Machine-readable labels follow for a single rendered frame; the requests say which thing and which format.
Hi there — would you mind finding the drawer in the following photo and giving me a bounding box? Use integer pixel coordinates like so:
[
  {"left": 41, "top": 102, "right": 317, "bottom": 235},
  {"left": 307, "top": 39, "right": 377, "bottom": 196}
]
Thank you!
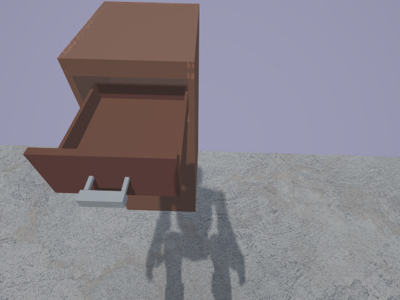
[{"left": 23, "top": 82, "right": 189, "bottom": 197}]

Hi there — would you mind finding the handle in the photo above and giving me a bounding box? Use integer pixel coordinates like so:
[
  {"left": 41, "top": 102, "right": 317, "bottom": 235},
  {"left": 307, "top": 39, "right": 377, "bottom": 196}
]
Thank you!
[{"left": 76, "top": 176, "right": 130, "bottom": 208}]

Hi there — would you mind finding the cabinet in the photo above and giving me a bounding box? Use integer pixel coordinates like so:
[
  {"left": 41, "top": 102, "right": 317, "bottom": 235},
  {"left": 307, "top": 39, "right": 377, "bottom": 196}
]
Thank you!
[{"left": 57, "top": 1, "right": 199, "bottom": 212}]

